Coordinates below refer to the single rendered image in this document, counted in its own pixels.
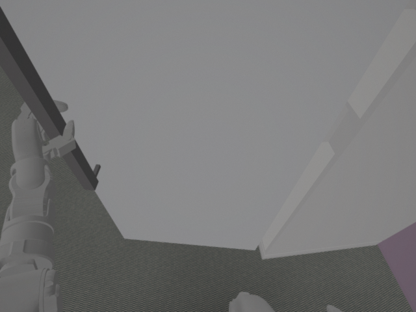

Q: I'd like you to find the fridge door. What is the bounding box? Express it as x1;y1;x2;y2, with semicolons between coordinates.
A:
0;0;410;250

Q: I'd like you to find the handle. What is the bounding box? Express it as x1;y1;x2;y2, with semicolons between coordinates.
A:
0;7;101;190

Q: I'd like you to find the robot right thigh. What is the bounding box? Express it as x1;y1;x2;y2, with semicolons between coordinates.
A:
229;294;275;312

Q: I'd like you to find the left robot forearm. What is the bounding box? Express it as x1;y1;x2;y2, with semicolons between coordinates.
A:
0;157;57;278

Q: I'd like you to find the left robot upper arm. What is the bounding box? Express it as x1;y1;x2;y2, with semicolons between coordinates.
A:
0;268;63;312

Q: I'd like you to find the left robot hand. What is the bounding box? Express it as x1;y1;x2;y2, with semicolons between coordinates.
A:
12;100;76;162

